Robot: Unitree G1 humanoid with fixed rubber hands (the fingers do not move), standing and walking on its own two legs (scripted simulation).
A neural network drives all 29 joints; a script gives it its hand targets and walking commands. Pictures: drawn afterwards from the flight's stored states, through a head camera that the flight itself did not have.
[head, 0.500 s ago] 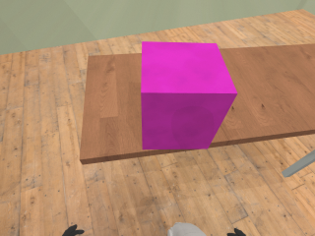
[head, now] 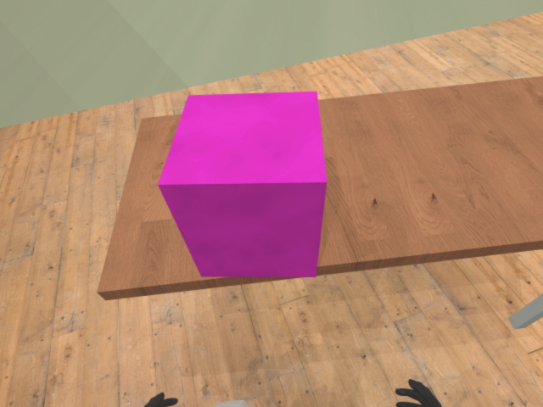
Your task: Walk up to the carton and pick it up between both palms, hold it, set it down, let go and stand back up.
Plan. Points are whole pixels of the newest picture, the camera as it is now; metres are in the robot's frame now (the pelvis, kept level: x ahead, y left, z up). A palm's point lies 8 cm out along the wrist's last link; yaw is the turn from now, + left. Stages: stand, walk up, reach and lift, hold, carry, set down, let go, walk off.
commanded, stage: walk up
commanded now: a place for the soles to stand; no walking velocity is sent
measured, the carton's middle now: (255, 190) +0.44 +0.04 +0.06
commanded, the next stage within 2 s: none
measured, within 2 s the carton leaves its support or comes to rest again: neither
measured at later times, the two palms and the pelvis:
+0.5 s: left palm out of the picture +0.08 +0.27 -0.12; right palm out of the picture +0.12 -0.15 -0.11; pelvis +0.01 +0.05 +0.00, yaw +2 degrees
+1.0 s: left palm out of the picture +0.07 +0.29 -0.12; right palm out of the picture +0.09 -0.14 -0.12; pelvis +0.01 +0.07 +0.00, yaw +3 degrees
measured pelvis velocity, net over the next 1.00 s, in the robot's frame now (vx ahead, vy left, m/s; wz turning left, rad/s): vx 0.01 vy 0.07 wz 0.05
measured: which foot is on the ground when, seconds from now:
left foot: up 0.00-0.18, down 0.20-1.00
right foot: down 0.00-1.00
